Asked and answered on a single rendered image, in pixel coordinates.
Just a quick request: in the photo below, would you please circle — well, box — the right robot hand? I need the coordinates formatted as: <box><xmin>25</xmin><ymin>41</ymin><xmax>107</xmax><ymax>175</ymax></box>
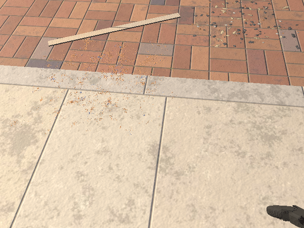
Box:
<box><xmin>266</xmin><ymin>205</ymin><xmax>304</xmax><ymax>228</ymax></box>

